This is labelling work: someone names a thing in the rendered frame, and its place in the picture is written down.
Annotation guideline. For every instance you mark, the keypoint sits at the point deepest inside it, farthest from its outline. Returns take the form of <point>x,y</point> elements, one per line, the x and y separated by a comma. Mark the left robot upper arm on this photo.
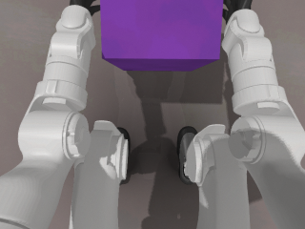
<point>50,142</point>

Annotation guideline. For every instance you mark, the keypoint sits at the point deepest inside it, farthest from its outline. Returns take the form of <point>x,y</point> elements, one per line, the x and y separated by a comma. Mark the left robot foot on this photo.
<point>126,136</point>

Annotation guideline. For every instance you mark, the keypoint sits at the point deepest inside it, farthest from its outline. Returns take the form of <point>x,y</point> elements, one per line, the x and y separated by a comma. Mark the right robot forearm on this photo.
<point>252,68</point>

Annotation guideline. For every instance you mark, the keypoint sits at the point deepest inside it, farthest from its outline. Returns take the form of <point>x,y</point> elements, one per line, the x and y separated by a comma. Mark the carton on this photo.
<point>161,35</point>

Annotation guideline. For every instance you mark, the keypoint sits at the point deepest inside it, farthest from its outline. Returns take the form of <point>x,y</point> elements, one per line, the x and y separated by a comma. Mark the robot left hand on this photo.
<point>87,5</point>

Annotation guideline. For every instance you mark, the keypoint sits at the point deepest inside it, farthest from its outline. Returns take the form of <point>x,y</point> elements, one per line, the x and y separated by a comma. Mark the left robot thigh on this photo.
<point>96,182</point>

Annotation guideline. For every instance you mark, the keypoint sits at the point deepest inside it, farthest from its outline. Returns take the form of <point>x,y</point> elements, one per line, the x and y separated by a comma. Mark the left robot forearm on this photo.
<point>67,67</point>

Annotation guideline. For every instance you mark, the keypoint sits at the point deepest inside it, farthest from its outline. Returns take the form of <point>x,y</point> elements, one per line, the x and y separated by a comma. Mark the right robot upper arm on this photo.
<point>271,147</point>

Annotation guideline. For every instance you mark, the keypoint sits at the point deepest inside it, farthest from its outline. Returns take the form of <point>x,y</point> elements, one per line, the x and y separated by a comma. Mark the robot right hand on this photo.
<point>234,5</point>

